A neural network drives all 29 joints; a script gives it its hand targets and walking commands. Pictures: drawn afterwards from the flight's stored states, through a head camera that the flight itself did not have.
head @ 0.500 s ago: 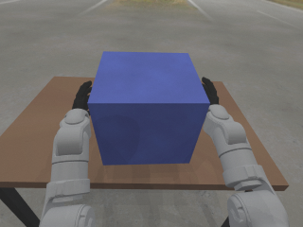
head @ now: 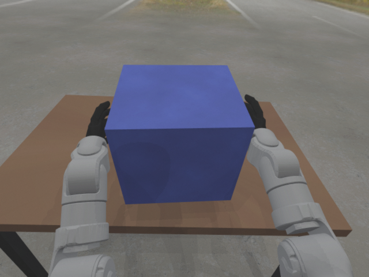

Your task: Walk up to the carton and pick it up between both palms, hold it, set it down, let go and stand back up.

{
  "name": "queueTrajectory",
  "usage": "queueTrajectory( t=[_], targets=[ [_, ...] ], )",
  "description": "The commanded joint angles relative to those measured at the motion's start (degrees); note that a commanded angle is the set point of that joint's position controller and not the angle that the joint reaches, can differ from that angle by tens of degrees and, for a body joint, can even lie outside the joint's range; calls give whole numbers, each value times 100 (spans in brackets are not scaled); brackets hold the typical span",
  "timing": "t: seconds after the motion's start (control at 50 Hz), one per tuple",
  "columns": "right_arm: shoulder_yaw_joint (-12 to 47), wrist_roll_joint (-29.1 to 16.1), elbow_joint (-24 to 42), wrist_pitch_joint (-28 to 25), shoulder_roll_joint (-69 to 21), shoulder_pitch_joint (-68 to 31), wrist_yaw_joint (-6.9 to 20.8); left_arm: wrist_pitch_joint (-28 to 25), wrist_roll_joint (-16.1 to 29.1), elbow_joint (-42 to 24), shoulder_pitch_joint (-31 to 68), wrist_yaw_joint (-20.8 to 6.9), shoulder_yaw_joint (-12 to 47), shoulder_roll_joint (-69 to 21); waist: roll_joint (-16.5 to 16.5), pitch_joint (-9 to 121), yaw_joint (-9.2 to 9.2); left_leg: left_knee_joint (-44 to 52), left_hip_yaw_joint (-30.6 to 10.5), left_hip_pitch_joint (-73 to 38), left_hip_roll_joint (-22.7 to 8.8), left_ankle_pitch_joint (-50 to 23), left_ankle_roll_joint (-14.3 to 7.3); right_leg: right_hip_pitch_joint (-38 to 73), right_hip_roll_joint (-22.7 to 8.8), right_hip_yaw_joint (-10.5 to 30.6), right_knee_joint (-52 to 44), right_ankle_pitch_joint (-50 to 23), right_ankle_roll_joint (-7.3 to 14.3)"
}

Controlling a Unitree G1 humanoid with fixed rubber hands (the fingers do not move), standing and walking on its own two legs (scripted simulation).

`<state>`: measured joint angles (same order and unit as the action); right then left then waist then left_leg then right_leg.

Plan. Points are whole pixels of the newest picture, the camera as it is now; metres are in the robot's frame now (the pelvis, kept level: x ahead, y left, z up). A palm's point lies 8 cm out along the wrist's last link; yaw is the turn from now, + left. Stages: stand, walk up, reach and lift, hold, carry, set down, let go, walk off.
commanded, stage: hold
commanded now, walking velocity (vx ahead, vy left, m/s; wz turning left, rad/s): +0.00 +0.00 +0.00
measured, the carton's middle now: (177, 133) +0.39 +0.01 +0.18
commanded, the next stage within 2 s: none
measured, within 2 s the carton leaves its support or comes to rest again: neither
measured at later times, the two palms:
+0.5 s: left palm (96, 138) +0.35 +0.17 +0.20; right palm (255, 132) +0.35 -0.15 +0.20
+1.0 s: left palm (96, 138) +0.35 +0.17 +0.20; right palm (255, 130) +0.36 -0.15 +0.21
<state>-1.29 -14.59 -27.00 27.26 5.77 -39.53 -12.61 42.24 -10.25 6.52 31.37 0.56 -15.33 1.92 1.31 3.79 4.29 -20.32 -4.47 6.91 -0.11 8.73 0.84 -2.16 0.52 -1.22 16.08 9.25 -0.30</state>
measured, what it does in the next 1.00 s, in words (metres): stands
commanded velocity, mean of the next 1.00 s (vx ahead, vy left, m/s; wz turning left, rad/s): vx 0.00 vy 0.00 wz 0.00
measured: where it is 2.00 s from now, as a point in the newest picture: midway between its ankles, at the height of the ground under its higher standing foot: outside the picture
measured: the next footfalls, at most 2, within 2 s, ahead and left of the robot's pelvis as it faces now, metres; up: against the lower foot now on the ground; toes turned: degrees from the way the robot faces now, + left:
none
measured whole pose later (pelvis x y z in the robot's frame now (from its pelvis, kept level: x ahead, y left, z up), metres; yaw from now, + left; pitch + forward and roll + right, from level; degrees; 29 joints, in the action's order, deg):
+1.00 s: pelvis +0.00 +0.00 +0.00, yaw +0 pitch -4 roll -1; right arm -2.0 -14.7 -24.0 27.7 5.1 -38.4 -13.3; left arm 42.7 -9.8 4.4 30.8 0.8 -14.6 2.3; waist 1.5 4.0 4.1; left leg -20.6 -4.5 7.6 -0.2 8.8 1.0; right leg -3.0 0.7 -1.1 16.6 9.5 -0.1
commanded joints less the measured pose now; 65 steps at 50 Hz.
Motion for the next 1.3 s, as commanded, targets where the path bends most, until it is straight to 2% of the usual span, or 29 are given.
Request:
queueTrajectory(
  t=[0.0,0.1,0.22,0.26,0.28,0.32,0.38,0.46,0.5,0.52,0.54,0.56,0.6,0.76,0.84,0.86,0.94,1.04,1.12,1.2,1.22,1.24,1.28],
  targets=[
    [2273,-770,2139,-334,-3469,-4375,787,-532,980,-1370,4854,-902,3030,-3173,-442,2508,37,73,299,-1043,341,-1710,221,498,321,-111,-81,-1529,-249],
    [2360,-807,2401,-347,-3504,-4425,782,-551,1075,-1598,4906,-883,3153,-3224,-412,2752,54,19,290,-1135,338,-1815,235,508,334,-123,-51,-1588,-271],
    [2249,-674,2067,-325,-3540,-4447,847,-531,991,-1286,4961,-892,3005,-3171,-322,2461,-13,181,337,-942,312,-1330,135,359,302,-104,-132,-1128,-241],
    [2235,-692,2128,-361,-3543,-4526,863,-556,1058,-1368,5084,-878,3100,-3215,-415,2600,9,155,326,-975,312,-1341,161,330,299,-102,-116,-1088,-225],
    [2186,-627,2004,-357,-3540,-4629,879,-547,1005,-1123,5094,-877,2996,-3190,-337,2408,-37,214,346,-889,310,-1130,108,223,296,-113,-172,-843,-222],
    [2214,-653,2081,-402,-3614,-4682,887,-568,1046,-1168,5097,-859,3055,-3280,-339,2545,-40,176,330,-931,310,-1264,101,271,313,-113,-148,-997,-208],
    [2205,-670,2010,-403,-3616,-4674,888,-607,1090,-1306,5238,-841,3101,-3311,-368,2699,15,156,320,-1009,293,-1335,139,279,339,-124,-125,-968,-203],
    [2162,-662,1925,-394,-3560,-4651,895,-587,1053,-1149,5184,-821,3049,-3290,-418,2652,11,131,313,-1027,302,-1354,146,239,320,-112,-156,-952,-200],
    [2126,-654,1950,-418,-3569,-4637,894,-593,1092,-1171,5166,-835,3099,-3334,-432,2730,68,137,309,-1034,297,-1304,147,258,316,-112,-146,-957,-210],
    [2088,-613,1776,-387,-3522,-4580,893,-577,1010,-1050,5130,-842,3006,-3274,-430,2534,44,185,321,-980,292,-1217,138,234,314,-112,-168,-852,-198],
    [2164,-596,1892,-386,-3636,-4610,838,-538,854,-897,4787,-854,2951,-3351,-246,2402,-63,240,342,-1052,229,-1045,52,108,299,-91,-236,-582,-156],
    [2130,-576,1804,-365,-3633,-4581,819,-532,862,-958,4905,-872,2940,-3294,-276,2363,-19,260,354,-998,226,-1014,52,110,282,-84,-226,-523,-156],
    [2115,-566,1776,-374,-3659,-4641,818,-521,842,-933,4924,-891,2904,-3290,-297,2340,-50,279,344,-919,236,-983,40,167,272,-89,-230,-461,-149],
    [2420,-852,2424,-416,-3827,-4684,778,-620,1188,-1633,5236,-766,3412,-3402,-580,2925,12,-55,300,-1286,268,-1818,215,121,320,-115,-103,-1096,-184],
    [2401,-813,2402,-322,-3670,-4439,740,-557,1081,-1598,4981,-790,3289,-3276,-491,2757,28,-25,303,-1260,282,-1759,190,206,293,-95,-107,-1192,-219],
    [2345,-835,2474,-342,-3670,-4504,778,-604,1268,-1881,5289,-795,3388,-3260,-559,3058,110,-3,276,-1162,315,-1697,211,336,304,-110,-35,-1286,-254],
    [2264,-716,2155,-237,-3488,-4176,790,-511,1047,-1558,4925,-849,3125,-3073,-458,2579,74,112,309,-1034,336,-1504,190,430,276,-87,-58,-1370,-285],
    [2277,-716,2224,-236,-3346,-4184,742,-419,897,-1379,4572,-981,2968,-3104,-403,2368,65,128,305,-1029,338,-1647,222,614,292,-100,-65,-1599,-277],
    [2394,-786,2361,-266,-3435,-4272,720,-430,875,-1473,4580,-1034,2899,-3094,-239,2385,14,98,324,-1086,351,-1855,186,696,318,-114,-49,-1820,-311],
    [2386,-745,2416,-319,-3524,-4500,746,-480,884,-1357,4774,-1026,2833,-3074,-132,2386,-60,110,342,-1049,355,-1653,103,568,297,-131,-99,-1589,-314],
    [2383,-736,2387,-330,-3541,-4481,759,-499,909,-1438,4832,-1017,2878,-3097,-126,2448,-45,136,346,-1074,335,-1609,102,539,316,-138,-89,-1527,-305],
    [2321,-687,2326,-343,-3526,-4548,773,-483,882,-1252,4843,-1015,2846,-3096,-153,2305,-55,166,363,-1030,333,-1457,89,430,300,-136,-144,-1321,-282],
    [2282,-646,2360,-392,-3593,-4535,798,-529,987,-1433,4974,-991,3017,-3202,-226,2506,31,149,358,-1060,313,-1442,102,378,311,-133,-134,-1229,-245]
  ],
)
